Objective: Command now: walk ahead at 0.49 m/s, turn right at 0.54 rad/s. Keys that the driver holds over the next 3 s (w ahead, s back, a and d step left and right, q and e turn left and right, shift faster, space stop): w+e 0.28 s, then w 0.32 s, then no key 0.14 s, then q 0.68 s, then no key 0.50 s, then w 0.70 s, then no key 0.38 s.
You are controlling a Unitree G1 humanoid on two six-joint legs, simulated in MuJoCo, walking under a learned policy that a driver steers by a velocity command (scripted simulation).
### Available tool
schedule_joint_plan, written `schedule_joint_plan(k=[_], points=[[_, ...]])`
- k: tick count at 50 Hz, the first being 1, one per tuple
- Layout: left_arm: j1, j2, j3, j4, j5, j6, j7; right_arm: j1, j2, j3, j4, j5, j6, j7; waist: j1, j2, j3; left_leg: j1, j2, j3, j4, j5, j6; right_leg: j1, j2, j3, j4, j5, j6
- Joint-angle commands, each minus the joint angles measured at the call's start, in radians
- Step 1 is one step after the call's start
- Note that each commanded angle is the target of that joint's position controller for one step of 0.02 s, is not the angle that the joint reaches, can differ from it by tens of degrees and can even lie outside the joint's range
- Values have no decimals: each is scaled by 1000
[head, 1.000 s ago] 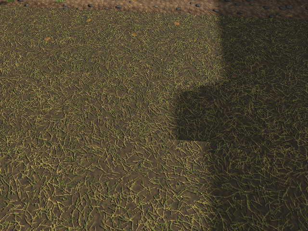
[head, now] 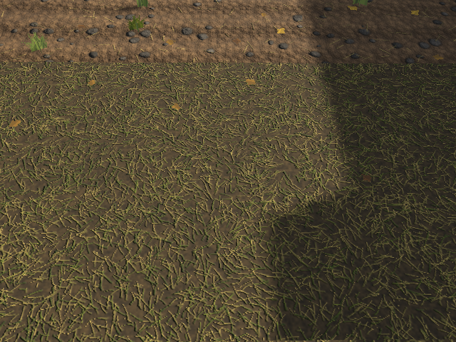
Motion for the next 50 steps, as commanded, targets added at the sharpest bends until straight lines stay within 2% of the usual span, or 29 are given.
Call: schedule_joint_plan(k=[1,5,7,8,9,10,11,13,14,19,26,27,28,29,30,31,32,33,34,35,36,37,38,39,42,43,44,46,50], points=[[-146,226,68,-135,-1,-46,-23,56,-48,11,-38,19,9,-4,-49,-48,34,343,-59,61,-234,334,21,-369,-265,288,-261,192,-214],[-67,190,69,-138,5,-27,-23,-96,-143,-27,-72,7,-28,-22,-21,-60,11,378,-101,76,-314,352,56,-192,-242,330,-108,205,-137],[-117,153,62,-168,20,-36,-15,97,-225,-70,-21,27,-61,-35,-130,-17,-68,672,-52,38,-260,377,156,-290,-171,293,123,263,-29],[-42,32,34,-204,18,-45,-3,325,-286,-89,12,26,-69,-42,-165,198,-323,1025,171,-245,-336,548,368,-402,2,141,445,-21,67],[20,-14,20,-209,6,-50,0,412,-249,-72,28,29,-57,-31,-159,297,-446,1181,333,-639,-505,257,469,-615,23,132,695,-358,88],[-97,58,37,-195,1,-39,16,352,-202,-71,28,24,-61,-37,-178,132,-172,951,264,-583,-579,-79,340,-738,-64,150,805,-253,74],[-107,68,41,-175,-3,-31,46,212,-143,-58,4,39,-56,-42,-125,91,-91,772,226,-441,-625,-264,269,-708,-127,118,803,-148,60],[-87,51,34,-157,16,-18,71,120,-44,-32,-8,48,-51,-65,-63,58,-89,599,197,-300,-685,-74,240,-540,-219,114,713,-49,65],[-115,32,26,-166,25,-13,65,99,-42,-34,-10,44,-54,-79,-50,40,-73,554,186,-240,-720,-6,231,-486,-238,102,683,-63,77],[-217,51,27,-194,-13,-9,18,124,-96,-69,36,9,-73,-69,-68,1,-25,507,126,12,-800,200,241,-423,-232,54,446,144,101],[-306,71,29,-271,4,27,26,199,-110,-75,116,3,-72,-2,-78,19,37,521,140,78,-774,186,269,-320,-216,41,246,197,76],[-270,73,28,-273,8,23,34,208,-125,-80,126,-19,-73,-7,-70,31,25,569,175,53,-737,200,272,-314,-233,87,305,227,67],[-277,87,36,-281,9,18,42,201,-129,-84,124,-14,-71,-14,-74,16,28,646,191,43,-716,212,276,-368,-234,90,273,172,61],[-342,99,44,-300,4,14,45,228,-144,-91,133,25,-65,-18,-115,-3,45,706,173,59,-712,178,276,-374,-205,17,137,34,62],[-350,80,38,-313,8,9,48,259,-152,-90,145,6,-59,-27,-118,29,43,693,182,53,-668,229,263,-294,-210,25,181,58,50],[-357,92,54,-319,-13,5,46,242,-179,-103,150,50,-47,-28,-102,2,46,707,148,89,-610,280,258,-247,-163,-62,2,0,43],[-291,77,50,-300,-21,-7,43,227,-201,-108,143,9,-38,-27,-67,28,11,599,140,110,-501,510,240,-41,-139,-59,42,209,25],[-168,133,80,-263,-36,-29,46,168,-209,-118,126,6,-41,-20,4,-16,-56,516,70,177,-310,629,186,131,-119,-64,-18,293,-15],[-65,234,109,-250,-42,-38,68,264,-94,-85,98,4,-48,-10,-14,-212,-313,297,-53,257,-1,324,67,523,-290,133,51,708,-222],[74,240,104,-244,-17,-40,66,288,-16,-60,77,12,-72,7,47,-283,-396,27,-209,158,252,-393,9,701,-530,523,-85,898,-433],[130,210,123,-192,18,-53,73,83,-80,-84,28,45,-73,14,121,-133,-122,-133,-160,35,332,-368,34,510,-518,454,-135,906,-345],[72,205,124,-165,-8,-54,78,36,-100,-97,12,37,-62,1,65,-127,-54,-126,-83,56,361,-323,38,392,-499,326,-135,832,-280],[-13,137,103,-191,-37,-41,82,66,-129,-114,23,19,-47,-12,12,-75,-79,-43,-36,66,320,-296,39,293,-482,245,-150,792,-245],[-58,102,86,-197,-46,-31,85,83,-80,-105,32,2,-34,-13,-32,-109,-44,33,-14,63,284,-244,45,165,-458,183,-177,761,-217],[-186,65,67,-250,-5,-13,101,196,27,-84,81,-7,-10,36,-102,-95,-38,240,-37,83,192,108,33,-90,-356,22,-215,665,-134],[-194,95,71,-265,-2,-15,107,197,18,-90,81,-9,-12,51,-88,-96,-42,234,-63,104,181,229,39,-116,-324,-23,-208,627,-137],[-173,83,66,-244,13,-19,122,121,-19,-98,54,-11,-15,48,-52,-87,-36,126,-35,18,118,323,38,-39,-363,36,-207,492,-127],[-63,79,62,-195,3,-27,131,48,-52,-108,17,-6,-12,27,-1,-90,-25,-72,9,-32,2,398,15,147,-429,77,-151,447,-142],[-12,40,31,-172,7,-14,130,-40,0,-84,15,-22,4,16,48,-71,14,88,10,65,-308,791,10,-81,-355,-12,15,130,-87]])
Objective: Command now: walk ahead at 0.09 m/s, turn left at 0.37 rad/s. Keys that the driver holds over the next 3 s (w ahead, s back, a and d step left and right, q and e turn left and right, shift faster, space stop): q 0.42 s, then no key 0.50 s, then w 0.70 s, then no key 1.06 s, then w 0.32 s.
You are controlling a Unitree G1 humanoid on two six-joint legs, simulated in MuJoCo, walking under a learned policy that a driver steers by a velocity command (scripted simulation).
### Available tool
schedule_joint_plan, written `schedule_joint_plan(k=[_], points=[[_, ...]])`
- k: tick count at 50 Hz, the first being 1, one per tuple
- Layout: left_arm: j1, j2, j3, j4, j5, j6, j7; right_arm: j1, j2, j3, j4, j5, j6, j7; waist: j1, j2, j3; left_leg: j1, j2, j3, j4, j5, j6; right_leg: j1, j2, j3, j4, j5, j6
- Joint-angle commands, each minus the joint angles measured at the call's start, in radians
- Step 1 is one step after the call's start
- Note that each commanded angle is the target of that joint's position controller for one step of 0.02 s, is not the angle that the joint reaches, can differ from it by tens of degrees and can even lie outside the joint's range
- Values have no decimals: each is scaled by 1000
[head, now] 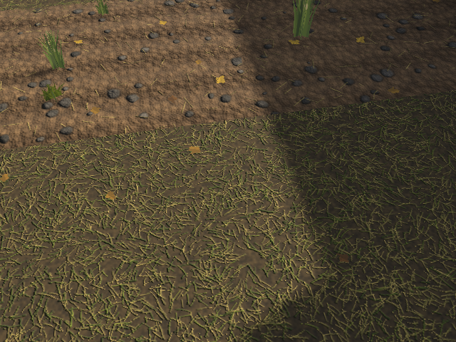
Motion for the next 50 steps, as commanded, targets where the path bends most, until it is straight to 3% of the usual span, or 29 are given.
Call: schedule_joint_plan(k=[1,3,6,7,8,9,10,11,12,13,15,16,17,18,20,22,26,30,32,33,34,35,36,37,39,40,44,46,50], points=[[45,59,-9,-20,8,-1,-10,-21,-20,1,-45,-9,9,-4,-2,-99,60,97,21,23,-98,186,8,-195,-270,153,-20,178,-155],[80,85,-7,8,-6,-17,-13,-59,-70,-12,-67,-12,18,-8,12,-83,98,34,33,17,-167,76,9,-137,-328,197,42,122,-136],[179,100,-8,81,-17,-8,12,-156,-47,-7,-80,-21,33,-16,82,-79,133,-33,52,26,-313,38,21,-10,-374,244,153,-4,-93],[60,219,64,65,-154,40,49,-263,-84,-40,-122,206,48,14,89,-163,149,26,-23,-24,-304,-34,27,-117,-307,176,288,224,-93],[52,196,58,59,-148,64,60,-173,-81,-42,-88,209,54,24,38,-111,49,121,-61,42,-323,38,23,-103,-298,103,427,251,-69],[64,148,52,67,-138,73,61,-31,-72,-55,-30,165,58,23,-24,-70,-38,349,-102,104,-331,156,37,-191,-273,37,591,227,-44],[83,109,39,75,-130,66,48,160,-111,-84,46,122,64,6,-109,-11,-127,645,-128,143,-323,313,66,-326,-210,-26,805,178,4],[72,71,32,38,-113,49,33,298,-211,-109,85,94,59,-10,-175,190,-185,1008,45,-18,-161,937,167,-678,-82,-71,1244,-489,101],[65,57,2,-29,-138,31,15,348,-274,-101,70,81,51,-17,-195,275,-418,1244,272,-295,-23,1094,377,-890,-80,120,1565,-579,143],[-36,95,-3,-79,-145,19,11,296,-266,-96,15,90,67,-42,-234,183,-527,1228,330,-369,-81,924,438,-965,-97,204,1674,-536,141],[-69,51,-29,-115,-125,38,42,111,-245,-74,-38,87,97,-83,-126,-35,-453,895,356,-449,-230,220,407,-953,-138,252,1515,-289,124],[-84,64,-21,-96,-105,76,69,42,-197,-53,-63,74,106,-92,-96,-99,-351,662,373,-469,-290,106,396,-875,-134,247,1472,-241,130],[-86,84,-9,-98,-92,102,81,34,-184,-43,-67,62,103,-96,-77,-94,-279,504,347,-474,-308,1,388,-820,-117,256,1462,-192,126],[-83,131,12,-100,-86,122,90,24,-196,-39,-69,60,94,-86,-51,-75,-185,345,234,-383,-333,-147,341,-771,-89,234,1345,-74,113],[-154,88,6,-147,-63,137,94,-2,-205,-36,-80,64,91,-107,-41,-24,-80,197,90,-276,-321,-228,283,-758,-36,207,1198,95,121],[-177,32,-7,-184,-53,134,77,-6,-175,-21,-97,65,108,-143,-24,-5,-118,204,33,-245,-283,-219,259,-703,-19,204,999,223,145],[-286,30,-13,-242,-60,136,41,-16,-176,-39,-143,78,143,-174,-59,91,-162,242,54,-295,-347,-463,232,-493,-24,216,561,268,159],[-250,76,12,-211,-69,143,12,21,-151,-50,-156,74,145,-152,-91,136,-104,196,88,-359,-389,-621,225,-223,-27,191,253,172,91],[-192,70,30,-173,-73,135,0,63,-115,-44,-147,74,138,-141,-72,112,-64,121,37,-354,-352,-783,181,-48,-13,149,72,134,49],[-141,67,34,-154,-69,130,-4,110,-75,-36,-129,71,134,-134,-54,62,-57,75,-22,-310,-263,-863,136,47,-44,167,-33,101,35],[-51,122,41,-141,-44,122,-7,147,-6,-25,-127,57,124,-122,-53,-135,-93,-68,-152,-180,55,-907,46,177,-244,396,-69,119,-31],[3,170,61,-122,-35,116,-18,61,-22,-41,-184,89,93,-127,-29,-287,-27,-306,-241,-170,150,-935,7,158,-408,719,-222,87,-174],[3,178,67,-113,-6,96,-17,-62,-92,-70,-200,98,71,-137,5,-263,31,-358,-217,-252,280,-900,-23,81,-428,853,-299,-106,-247],[-65,161,65,-118,-8,87,-10,-70,-131,-90,-180,96,77,-144,-30,-248,59,-371,-210,-264,394,-825,-27,48,-391,779,-291,-195,-218],[-189,103,42,-125,-46,100,5,34,-120,-99,-105,71,102,-144,-98,-259,23,-247,-200,-198,501,-660,-45,-73,-280,575,-286,-151,-128],[-220,81,31,-110,-51,101,7,86,-98,-97,-73,70,107,-135,-131,-240,9,-140,-190,-155,533,-569,-53,-156,-229,489,-285,-89,-106],[-195,24,2,-52,-61,98,9,105,-23,-73,-35,79,114,-115,-135,-188,-3,94,-103,-28,343,-418,-77,-266,-140,315,-286,-8,-97],[-135,57,13,-24,-62,94,21,-1,19,-50,-55,79,103,-113,-74,-227,14,183,-88,-14,100,-428,-76,-236,-155,323,-297,-36,-105],[-20,178,57,8,-79,82,24,-34,-61,-67,-55,109,66,-100,-13,-261,49,196,-134,52,-65,-668,-35,-134,-273,510,-348,-306,-177]])
Over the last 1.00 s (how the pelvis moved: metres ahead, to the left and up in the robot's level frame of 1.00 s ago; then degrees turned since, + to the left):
0.44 -0.03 -0.01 -12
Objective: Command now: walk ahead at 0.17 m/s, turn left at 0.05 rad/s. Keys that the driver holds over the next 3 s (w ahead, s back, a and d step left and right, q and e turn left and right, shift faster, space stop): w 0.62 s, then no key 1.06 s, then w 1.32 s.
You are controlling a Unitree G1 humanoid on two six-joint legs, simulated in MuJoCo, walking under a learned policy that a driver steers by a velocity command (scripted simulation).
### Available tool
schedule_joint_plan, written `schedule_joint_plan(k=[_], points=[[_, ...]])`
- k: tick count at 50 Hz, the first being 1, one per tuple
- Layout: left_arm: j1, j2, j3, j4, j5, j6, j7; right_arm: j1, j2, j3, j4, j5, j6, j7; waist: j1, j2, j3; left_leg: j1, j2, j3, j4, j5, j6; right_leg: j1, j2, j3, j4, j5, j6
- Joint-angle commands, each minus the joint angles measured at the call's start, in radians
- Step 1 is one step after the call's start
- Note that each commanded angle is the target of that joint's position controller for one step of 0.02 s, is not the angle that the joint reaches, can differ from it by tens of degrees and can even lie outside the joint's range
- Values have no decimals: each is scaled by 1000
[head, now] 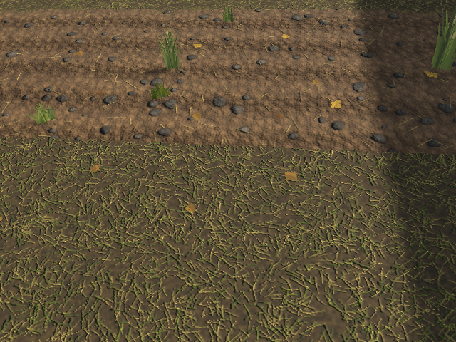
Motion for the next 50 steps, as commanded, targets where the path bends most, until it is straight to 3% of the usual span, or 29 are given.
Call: schedule_joint_plan(k=[1,3,5,6,7,8,10,13,16,18,23,24,25,26,27,28,29,30,31,32,34,36,38,41,44,47,48,49,50], points=[[19,233,64,-49,-23,-20,10,-116,-86,-15,-81,19,-50,7,41,-216,107,-17,-39,77,-150,-141,48,-2,-291,399,-311,-468,-158],[30,217,65,-35,-45,-14,13,-49,-60,-13,-35,18,-68,12,13,-167,111,98,-46,83,-312,-90,110,-8,-275,409,-274,-463,-155],[-41,147,51,-55,-47,-28,7,76,-82,-28,18,12,-87,13,-49,-92,41,395,35,1,-334,-28,169,-192,-195,284,-153,-299,-95],[-129,83,37,-90,-41,-48,1,197,-114,-44,65,9,-94,16,-100,61,8,502,121,-170,-361,-216,226,-345,-59,85,52,-218,-29],[-192,85,37,-121,-36,-70,-7,290,-149,-55,81,10,-101,21,-140,169,33,594,289,-446,-489,-340,315,-540,-9,4,243,-200,3],[-262,129,50,-141,-43,-88,-13,299,-142,-50,82,-1,-110,18,-155,157,100,626,356,-547,-524,-270,358,-697,-36,45,363,-265,11],[-234,135,60,-114,-38,-103,-27,254,-126,-45,67,4,-121,8,-108,91,91,678,328,-466,-503,-160,329,-817,-84,85,525,-179,14],[-265,116,56,-104,-22,-101,-49,192,-82,-25,51,4,-112,14,-70,50,81,499,241,-264,-542,-9,258,-704,-117,52,464,36,38],[-330,66,34,-119,-17,-93,-61,185,-97,-23,50,4,-113,12,-66,59,99,261,171,-100,-556,159,232,-478,-90,4,317,240,64],[-400,66,28,-144,-21,-93,-66,195,-121,-26,54,8,-120,11,-78,65,118,172,159,-62,-572,176,223,-348,-63,-13,210,317,57],[-443,136,46,-184,-31,-90,-77,233,-159,-36,80,24,-120,12,-62,82,123,307,230,-73,-493,285,199,-263,-47,-14,65,205,5],[-385,165,60,-177,-27,-90,-77,228,-164,-35,84,20,-118,12,-23,93,83,321,220,-51,-406,469,184,-170,-24,-33,68,155,-19],[-233,201,82,-134,-26,-89,-73,220,-154,-30,85,19,-114,12,54,93,-6,295,181,-5,-236,638,162,25,5,-59,77,134,-49],[-27,254,101,-88,-23,-90,-65,206,-142,-22,71,8,-114,13,147,43,-129,103,131,42,57,561,124,338,-93,59,107,154,-106],[125,379,123,-41,-19,-89,-71,327,-9,23,49,10,-137,25,117,-286,-356,-267,-30,63,510,20,58,724,-394,598,-49,-138,-279],[184,291,98,-19,-27,-81,-76,300,-68,5,81,25,-167,38,144,-300,-417,-376,-48,-95,645,-279,73,740,-416,852,-217,-286,-285],[66,250,81,-23,-25,-81,-75,198,-129,-17,44,45,-173,37,116,-257,-219,-480,10,-57,689,-213,92,607,-390,700,-222,-261,-229],[-45,222,69,-49,-20,-82,-73,100,-135,-15,16,34,-172,24,84,-163,-114,-442,61,-21,644,-115,106,408,-352,561,-234,-140,-203],[-132,195,61,-58,-7,-86,-75,66,-130,-22,9,12,-163,12,38,-100,-43,-372,97,-11,566,-45,107,229,-313,450,-258,-20,-186],[-187,165,52,-62,7,-95,-77,90,-116,-28,13,3,-145,4,-14,-122,-28,-265,124,-26,505,-1,110,107,-276,366,-280,126,-166],[-191,148,47,-40,5,-105,-78,142,-67,-22,34,0,-118,0,-53,-131,-25,-167,114,-7,444,1,100,18,-254,247,-292,428,-176],[-161,166,47,-7,6,-111,-65,110,-62,-22,21,-10,-109,0,-69,-113,-11,-165,98,6,348,62,85,-5,-243,154,-290,667,-186],[-148,174,44,13,0,-101,-46,24,-56,-16,-8,-20,-107,3,-60,-101,-8,-165,88,16,189,178,72,4,-219,90,-281,741,-166],[-118,198,41,40,-8,-85,-31,-102,-40,1,-38,-15,-106,18,-20,-106,-9,-74,45,42,-37,349,70,4,-182,37,-271,700,-129],[-82,216,43,75,-10,-73,-28,-168,-67,3,-52,-10,-98,29,3,-103,-10,-39,30,27,-129,361,69,75,-213,70,-249,618,-132],[-82,217,43,96,-17,-62,-29,-195,-97,1,-61,-19,-103,36,-3,-100,-2,-22,14,30,-215,266,103,157,-229,109,-155,614,-121],[-81,209,39,101,-22,-59,-29,-156,-106,-3,-46,-24,-108,37,-28,-89,-17,50,5,38,-298,337,122,167,-205,104,-97,593,-97],[-40,202,36,105,-13,-61,-29,-106,-163,-18,-28,-32,-114,32,-28,-47,-61,190,41,2,-318,636,150,142,-147,85,-17,565,-54],[56,166,27,115,3,-72,-35,-70,-218,-27,-21,-39,-112,27,23,46,-162,459,159,-96,-222,959,236,-18,-84,68,86,353,-6]])
Over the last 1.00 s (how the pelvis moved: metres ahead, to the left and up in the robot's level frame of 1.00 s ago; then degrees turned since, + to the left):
0.18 0.00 -0.13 20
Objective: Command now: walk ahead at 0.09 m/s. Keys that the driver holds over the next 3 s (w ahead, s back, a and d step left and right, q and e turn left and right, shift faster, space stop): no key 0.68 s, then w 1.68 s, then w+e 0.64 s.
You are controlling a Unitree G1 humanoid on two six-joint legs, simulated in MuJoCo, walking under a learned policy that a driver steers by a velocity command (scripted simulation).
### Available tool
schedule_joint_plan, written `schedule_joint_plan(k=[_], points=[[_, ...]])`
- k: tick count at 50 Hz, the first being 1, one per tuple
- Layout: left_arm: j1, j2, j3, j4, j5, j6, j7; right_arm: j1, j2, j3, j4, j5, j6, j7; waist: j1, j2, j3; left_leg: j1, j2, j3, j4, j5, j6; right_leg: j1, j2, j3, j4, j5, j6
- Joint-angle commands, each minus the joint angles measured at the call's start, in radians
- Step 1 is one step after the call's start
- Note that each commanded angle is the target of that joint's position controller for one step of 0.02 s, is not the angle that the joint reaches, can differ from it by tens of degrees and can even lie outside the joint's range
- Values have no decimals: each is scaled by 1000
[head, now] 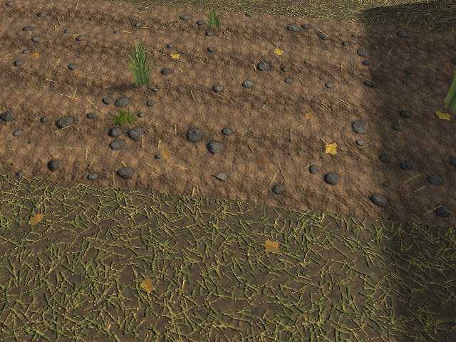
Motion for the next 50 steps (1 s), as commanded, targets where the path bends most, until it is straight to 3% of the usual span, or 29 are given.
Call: schedule_joint_plan(k=[1,2,3,5,6,8,9,10,11,12,14,18,26,34,35,37,39,41,43,45,46,47,48,49,50], points=[[176,40,-8,6,9,-16,-2,181,-154,-38,7,-2,4,-10,-39,138,-310,628,261,-238,51,716,256,-259,-83,61,287,138,43],[115,67,-3,-3,-3,-1,-3,191,-90,-18,16,8,18,-8,-61,151,-313,593,303,-311,-1,578,289,-285,-70,67,364,-155,71],[42,92,4,-26,-14,22,2,153,-76,-7,16,7,26,-6,-61,140,-257,508,304,-341,-56,378,275,-320,-87,88,407,-294,83],[3,94,11,-28,-10,66,15,39,-117,-11,-6,0,31,-8,-29,88,-155,308,271,-310,-134,78,214,-283,-124,98,386,-252,91],[14,81,11,-19,-6,78,21,-21,-132,-14,-18,0,35,-12,0,96,-125,220,232,-267,-161,-25,176,-220,-132,89,290,-171,88],[59,40,4,23,7,81,22,-71,-126,-15,-17,10,51,-17,41,98,-105,92,141,-160,-166,-170,111,-43,-95,33,81,115,72],[58,54,7,29,22,83,17,-36,-118,-14,0,18,53,-17,31,79,-100,75,108,-124,-164,-277,74,-10,-92,29,51,168,61],[42,85,11,20,26,85,15,-4,-111,-12,15,17,54,-16,8,47,-73,70,83,-103,-161,-399,36,-31,-131,60,9,138,39],[18,127,18,16,12,84,16,8,-109,-13,13,13,56,-18,-29,-23,-17,126,36,-59,-148,-419,3,-163,-145,81,-19,-41,7],[-16,116,15,16,3,74,18,0,-97,-9,16,8,53,-22,-38,-63,14,202,18,-38,-105,-346,-13,-249,-147,94,-51,-125,-1],[-55,92,9,19,6,50,19,20,-92,-10,37,12,45,-29,-52,-86,9,269,12,-22,-34,-172,-1,-257,-152,99,-77,-44,17],[-25,94,8,39,1,27,11,46,-97,-13,73,19,39,-29,-39,-56,-40,295,15,-16,15,72,19,-157,-141,85,-32,206,22],[-16,95,3,58,-3,39,9,48,-112,-16,120,22,58,-31,-33,-39,-38,307,12,-8,34,106,8,-105,-139,79,-15,351,11],[-14,88,-3,70,-1,42,8,40,-124,-16,157,23,70,-36,-37,-38,-24,320,16,-11,26,89,-2,-96,-136,76,-31,358,8],[8,83,-3,83,-2,43,8,54,-112,-13,170,23,72,-35,-35,-48,-42,326,0,8,32,-8,-4,-86,-134,77,-53,242,2],[15,131,12,82,-14,46,10,33,-112,-15,172,28,71,-33,-25,-114,22,224,-63,78,118,-325,-14,-101,-177,159,-126,-105,-58],[32,183,30,68,-23,33,16,-53,-123,-16,134,39,48,-25,5,-170,138,18,-48,87,231,-415,-2,-80,-327,360,-241,-378,-149],[58,178,34,72,-20,2,20,-97,-112,-14,108,50,13,-13,15,-186,206,-134,12,37,320,-443,21,-9,-415,455,-268,-277,-197],[77,155,34,74,-23,-17,16,-93,-114,-15,101,59,-15,4,8,-169,197,-209,46,25,304,-484,37,101,-423,413,-224,-51,-190],[43,159,37,60,-34,-15,8,-45,-105,-19,119,62,-29,19,-31,-144,150,-43,22,78,144,-373,41,60,-362,297,-180,66,-145],[5,171,39,48,-36,-9,4,41,-101,-24,156,59,-29,23,-77,-144,111,159,-25,129,64,-249,38,-45,-314,226,-138,132,-119],[-12,175,39,35,-29,-9,2,159,-129,-43,202,53,-24,22,-126,-134,49,366,-75,146,63,-192,37,-140,-264,174,-55,276,-96],[-48,155,32,19,-25,-14,1,300,-182,-66,238,51,-20,18,-195,-52,-16,538,-4,26,19,-218,74,-241,-197,85,159,378,-48],[-53,80,12,-26,-16,-26,3,434,-292,-89,252,47,-21,15,-218,233,-95,705,254,-426,-170,-359,210,-466,-59,-32,541,143,37],[-69,81,14,-43,-25,-39,5,425,-233,-59,260,33,-34,26,-194,233,-123,695,367,-695,-287,-425,283,-572,-33,101,759,-206,31]])
Over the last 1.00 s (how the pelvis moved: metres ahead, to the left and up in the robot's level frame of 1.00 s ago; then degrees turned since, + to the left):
0.41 -0.06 0.00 -1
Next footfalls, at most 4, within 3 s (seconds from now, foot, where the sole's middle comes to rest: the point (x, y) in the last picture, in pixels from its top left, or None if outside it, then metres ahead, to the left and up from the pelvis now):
0.20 right None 0.05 -0.13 -0.77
1.46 right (286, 314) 0.57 -0.12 -0.77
2.02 left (212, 222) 0.87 0.13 -0.77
2.60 right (277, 156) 1.19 -0.11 -0.77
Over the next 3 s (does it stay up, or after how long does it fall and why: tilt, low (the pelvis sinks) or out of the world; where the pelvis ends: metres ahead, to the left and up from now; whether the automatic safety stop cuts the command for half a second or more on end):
stays up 1.25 -0.03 0.01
